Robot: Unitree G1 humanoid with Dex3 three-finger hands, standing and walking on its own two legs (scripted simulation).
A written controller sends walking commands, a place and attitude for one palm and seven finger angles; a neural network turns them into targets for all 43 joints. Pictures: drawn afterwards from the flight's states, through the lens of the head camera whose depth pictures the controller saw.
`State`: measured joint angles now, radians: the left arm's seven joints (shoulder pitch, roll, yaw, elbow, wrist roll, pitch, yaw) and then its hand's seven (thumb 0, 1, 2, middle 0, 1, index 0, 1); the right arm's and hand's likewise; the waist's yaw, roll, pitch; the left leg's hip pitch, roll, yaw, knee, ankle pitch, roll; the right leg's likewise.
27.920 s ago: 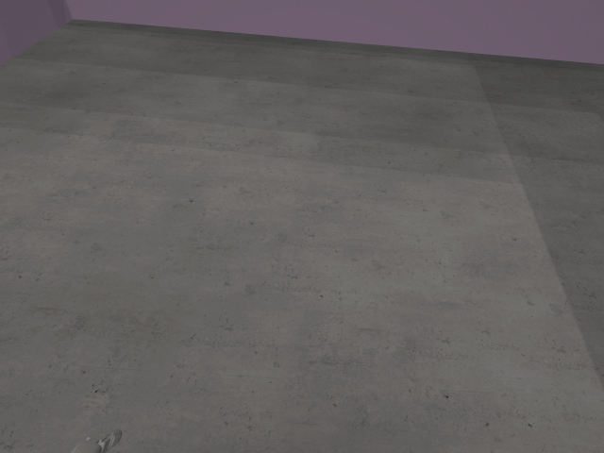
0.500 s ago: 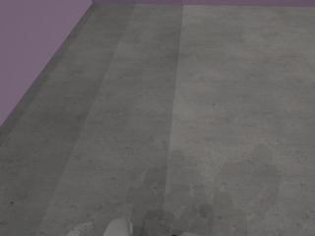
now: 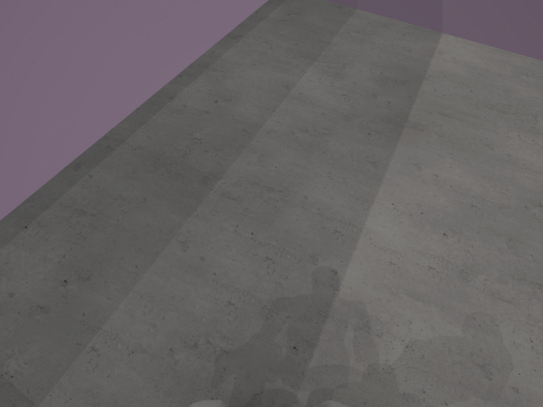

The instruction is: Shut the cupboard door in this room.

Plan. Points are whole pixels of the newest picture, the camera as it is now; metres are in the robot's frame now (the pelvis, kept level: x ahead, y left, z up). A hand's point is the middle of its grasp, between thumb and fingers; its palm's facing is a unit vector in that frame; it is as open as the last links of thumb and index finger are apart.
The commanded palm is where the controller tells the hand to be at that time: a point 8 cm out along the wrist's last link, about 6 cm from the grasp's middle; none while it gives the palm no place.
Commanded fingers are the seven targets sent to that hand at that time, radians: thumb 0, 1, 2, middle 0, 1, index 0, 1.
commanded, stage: turn to face it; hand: left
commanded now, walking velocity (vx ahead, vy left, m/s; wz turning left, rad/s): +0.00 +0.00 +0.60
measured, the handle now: out of the picture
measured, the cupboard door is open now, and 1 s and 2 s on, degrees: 86 86 86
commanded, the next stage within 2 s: none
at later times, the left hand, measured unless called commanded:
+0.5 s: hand out of the picture +0.05 +0.14 -0.13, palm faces +0.29 -0.91 -0.28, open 7.4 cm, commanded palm none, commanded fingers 0.00 0.90 0.90 -0.20 -0.30 -0.20 -0.30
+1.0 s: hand out of the picture -0.10 +0.19 -0.16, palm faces +0.61 -0.76 -0.24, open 7.4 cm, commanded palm none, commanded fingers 0.00 0.90 0.90 -0.20 -0.30 -0.20 -0.30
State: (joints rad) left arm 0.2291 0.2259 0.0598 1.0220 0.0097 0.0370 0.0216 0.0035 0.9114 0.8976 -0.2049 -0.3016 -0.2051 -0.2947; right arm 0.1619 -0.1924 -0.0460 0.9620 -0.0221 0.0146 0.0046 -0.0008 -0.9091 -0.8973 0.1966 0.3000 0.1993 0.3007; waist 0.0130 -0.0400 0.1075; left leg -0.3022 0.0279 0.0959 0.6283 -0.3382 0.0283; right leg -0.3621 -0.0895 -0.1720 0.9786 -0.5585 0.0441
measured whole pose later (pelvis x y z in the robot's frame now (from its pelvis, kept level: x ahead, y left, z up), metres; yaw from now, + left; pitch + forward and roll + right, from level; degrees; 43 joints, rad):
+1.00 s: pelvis -0.03 -0.03 +0.01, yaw +36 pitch +0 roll -2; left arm 0.17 0.29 0.07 0.94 0.01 0.06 0.00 0.01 0.91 0.90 -0.20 -0.30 -0.20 -0.29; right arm 0.15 -0.21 -0.04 0.92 -0.02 0.02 0.01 0.00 -0.90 -0.90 0.20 0.30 0.20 0.30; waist 0.02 -0.03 0.10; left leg -0.25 -0.02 0.00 0.50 -0.26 0.06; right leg -0.50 -0.10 -0.04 1.13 -0.40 0.11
